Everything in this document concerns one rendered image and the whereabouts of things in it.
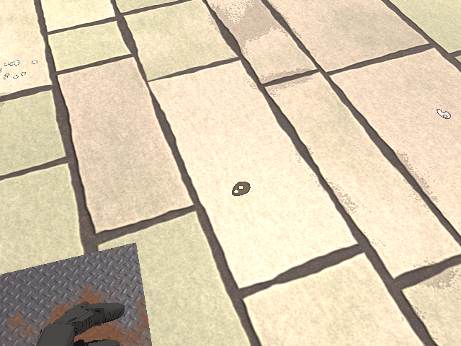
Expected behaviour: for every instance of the robot left hand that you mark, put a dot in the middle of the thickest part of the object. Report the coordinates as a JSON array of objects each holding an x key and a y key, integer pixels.
[{"x": 79, "y": 319}]

